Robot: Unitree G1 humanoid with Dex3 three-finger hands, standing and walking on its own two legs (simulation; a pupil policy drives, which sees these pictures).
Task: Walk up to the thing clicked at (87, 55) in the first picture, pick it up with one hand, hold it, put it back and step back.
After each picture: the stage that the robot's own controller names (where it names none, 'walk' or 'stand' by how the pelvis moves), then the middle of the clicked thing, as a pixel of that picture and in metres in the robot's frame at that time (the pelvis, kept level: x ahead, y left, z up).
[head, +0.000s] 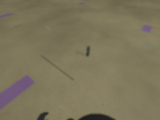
stand; (87, 51) +1.42 +0.03 -0.66
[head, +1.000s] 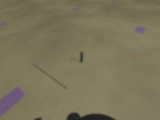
walk; (81, 57) +1.29 +0.23 -0.64
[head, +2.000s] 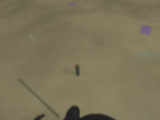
walk; (77, 70) +0.84 +0.24 -0.65
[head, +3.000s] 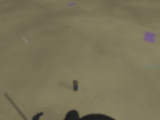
walk; (75, 86) +0.56 +0.19 -0.63
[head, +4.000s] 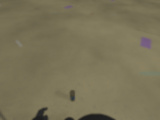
stand; (72, 96) +0.44 +0.16 -0.65
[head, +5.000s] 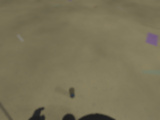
stand; (72, 93) +0.42 +0.17 -0.65
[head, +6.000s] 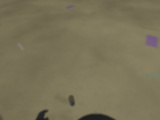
stand; (71, 101) +0.36 +0.20 -0.65
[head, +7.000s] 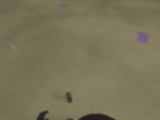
stand; (69, 97) +0.39 +0.23 -0.65
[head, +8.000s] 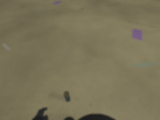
stand; (67, 96) +0.38 +0.24 -0.64
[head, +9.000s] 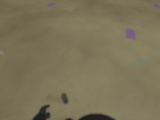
stand; (65, 98) +0.37 +0.26 -0.65
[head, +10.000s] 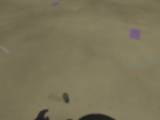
walk; (66, 98) +0.37 +0.26 -0.65
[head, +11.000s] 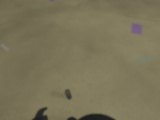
stand; (68, 94) +0.39 +0.23 -0.64
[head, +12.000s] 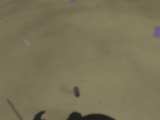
stand; (76, 92) +0.43 +0.19 -0.64
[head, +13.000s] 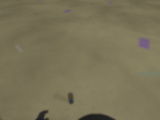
stand; (70, 98) +0.43 +0.20 -0.65
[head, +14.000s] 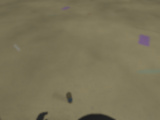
stand; (69, 98) +0.41 +0.23 -0.66
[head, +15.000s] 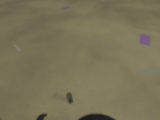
stand; (69, 98) +0.40 +0.23 -0.66
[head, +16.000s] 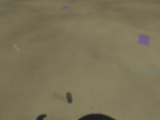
stand; (69, 98) +0.40 +0.23 -0.66
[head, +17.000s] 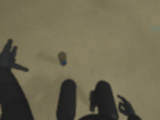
go down; (62, 60) +0.48 +0.20 -0.34
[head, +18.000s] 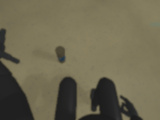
go down; (61, 56) +0.51 +0.21 -0.27
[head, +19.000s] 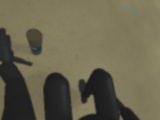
close in; (35, 44) +0.50 +0.25 -0.18
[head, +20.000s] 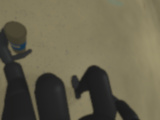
close; (18, 41) +0.49 +0.27 -0.17
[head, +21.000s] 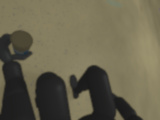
lift; (21, 46) +0.45 +0.26 -0.18
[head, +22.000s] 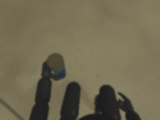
lift; (59, 69) +0.34 +0.20 +0.00
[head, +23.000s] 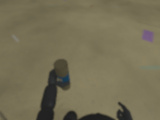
hold; (63, 76) +0.31 +0.17 +0.05
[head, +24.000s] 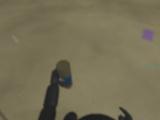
hold; (66, 76) +0.32 +0.16 +0.05
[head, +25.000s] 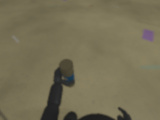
crouch; (68, 75) +0.33 +0.14 +0.05
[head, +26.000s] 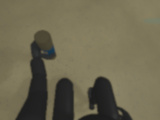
crouch; (48, 48) +0.48 +0.22 -0.04
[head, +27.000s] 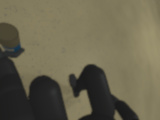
lower; (11, 44) +0.48 +0.26 -0.18
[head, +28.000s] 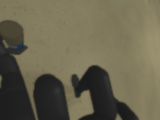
lower; (15, 41) +0.48 +0.28 -0.17
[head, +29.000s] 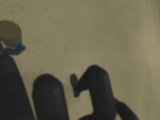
lower; (13, 41) +0.47 +0.28 -0.18
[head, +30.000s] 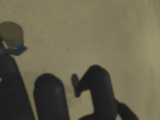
lower; (14, 42) +0.47 +0.28 -0.17
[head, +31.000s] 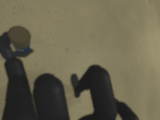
draw back; (22, 44) +0.47 +0.25 -0.18
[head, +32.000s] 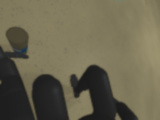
withdraw; (19, 45) +0.47 +0.25 -0.18
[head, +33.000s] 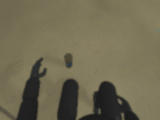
walk; (68, 61) +0.49 +0.18 -0.32
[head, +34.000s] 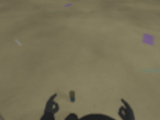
stand; (72, 96) +0.41 +0.17 -0.59
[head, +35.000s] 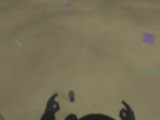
stand; (71, 97) +0.41 +0.17 -0.60
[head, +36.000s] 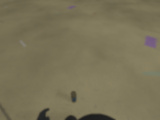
stand; (73, 97) +0.42 +0.16 -0.63
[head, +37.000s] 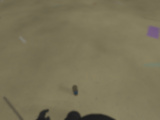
walk; (75, 90) +0.44 +0.17 -0.65
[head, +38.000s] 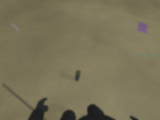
walk; (77, 76) +0.62 +0.08 -0.64
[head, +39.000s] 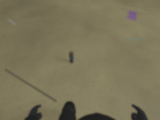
walk; (71, 57) +0.90 +0.29 -0.62
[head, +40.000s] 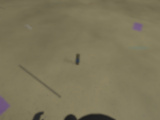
stand; (77, 59) +1.04 +0.19 -0.64
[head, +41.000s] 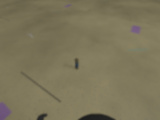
stand; (76, 64) +1.04 +0.23 -0.66
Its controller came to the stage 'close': yes
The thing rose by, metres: 0.70
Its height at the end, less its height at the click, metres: +0.00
